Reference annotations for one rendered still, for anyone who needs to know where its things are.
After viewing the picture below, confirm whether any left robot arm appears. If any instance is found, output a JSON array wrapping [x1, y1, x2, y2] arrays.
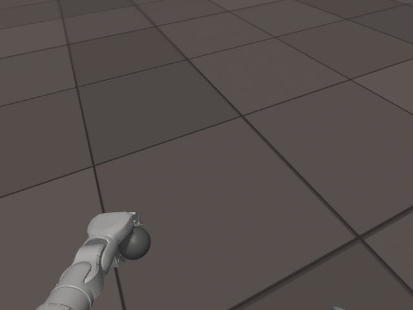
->
[[36, 234, 117, 310]]

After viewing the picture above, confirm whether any left robot hand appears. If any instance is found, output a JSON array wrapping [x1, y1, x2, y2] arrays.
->
[[87, 211, 142, 268]]

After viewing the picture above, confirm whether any ball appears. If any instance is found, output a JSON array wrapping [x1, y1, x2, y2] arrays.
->
[[118, 226, 150, 260]]

